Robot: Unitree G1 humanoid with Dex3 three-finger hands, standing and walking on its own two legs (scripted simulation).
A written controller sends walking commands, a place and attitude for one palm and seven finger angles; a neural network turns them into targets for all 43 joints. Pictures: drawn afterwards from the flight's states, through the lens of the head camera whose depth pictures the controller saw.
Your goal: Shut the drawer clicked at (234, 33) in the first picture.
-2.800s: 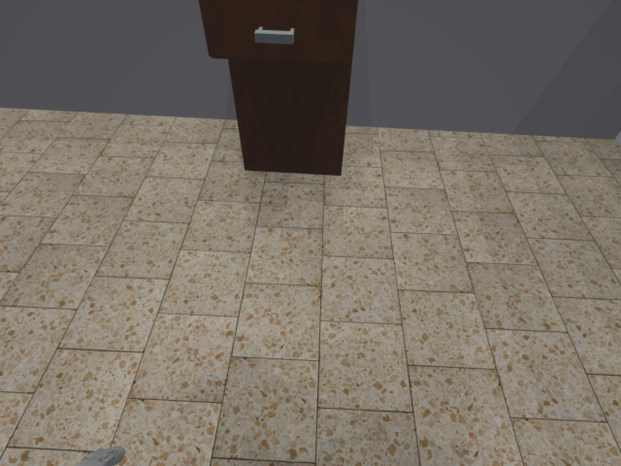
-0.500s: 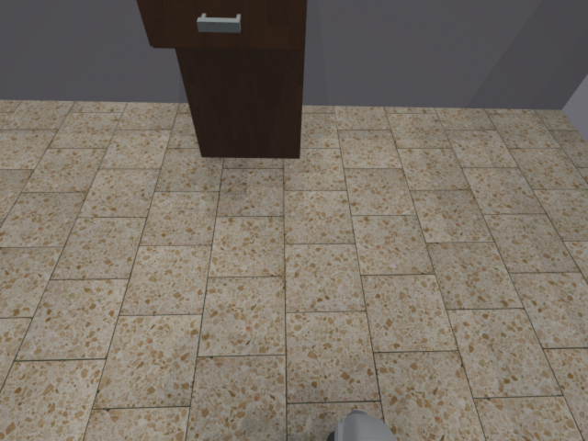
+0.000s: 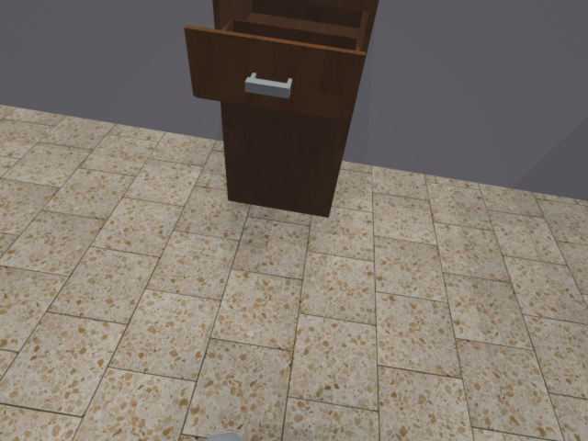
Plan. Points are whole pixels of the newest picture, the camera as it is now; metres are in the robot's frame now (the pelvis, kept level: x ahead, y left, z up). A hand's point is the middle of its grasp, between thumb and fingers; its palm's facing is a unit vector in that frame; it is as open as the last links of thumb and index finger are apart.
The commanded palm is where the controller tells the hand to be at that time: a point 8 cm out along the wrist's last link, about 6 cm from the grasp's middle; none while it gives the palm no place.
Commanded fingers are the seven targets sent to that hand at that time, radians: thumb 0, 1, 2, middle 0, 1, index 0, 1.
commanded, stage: walk to a spot facing it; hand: left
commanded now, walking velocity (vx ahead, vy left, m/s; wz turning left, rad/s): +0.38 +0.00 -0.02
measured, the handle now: (269, 83) +0.90 +0.15 +0.04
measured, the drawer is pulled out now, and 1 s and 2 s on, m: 0.30 0.30 0.30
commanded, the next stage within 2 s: take the last steps up to it in 0.34 s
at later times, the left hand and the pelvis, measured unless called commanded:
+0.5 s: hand (217, 342) +0.31 +0.16 -0.17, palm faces -0.11 -0.97 -0.20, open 7.4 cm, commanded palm none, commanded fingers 0.00 0.90 0.90 -0.20 -0.30 -0.20 -0.30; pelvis +0.22 -0.02 +0.00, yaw -6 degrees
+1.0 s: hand (234, 319) +0.36 +0.14 -0.18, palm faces +0.04 -0.99 -0.14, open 7.4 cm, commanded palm none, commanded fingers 0.00 0.90 0.90 -0.20 -0.30 -0.20 -0.30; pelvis +0.38 -0.03 +0.01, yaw -3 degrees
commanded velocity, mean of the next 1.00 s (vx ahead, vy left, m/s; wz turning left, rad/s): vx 0.30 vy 0.02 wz -0.06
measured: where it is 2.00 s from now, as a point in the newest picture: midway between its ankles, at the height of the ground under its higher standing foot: (301, 341)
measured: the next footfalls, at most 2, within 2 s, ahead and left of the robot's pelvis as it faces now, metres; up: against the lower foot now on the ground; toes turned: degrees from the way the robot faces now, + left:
left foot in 0.02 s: +0.14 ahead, +0.11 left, +0.00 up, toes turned +10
right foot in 0.54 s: +0.37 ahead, -0.15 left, +0.00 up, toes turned -14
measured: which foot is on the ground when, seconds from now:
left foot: up 0.00-0.00, down 0.02-0.54, up 0.56-1.00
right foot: down 0.00-0.02, up 0.04-0.52, down 0.54-1.00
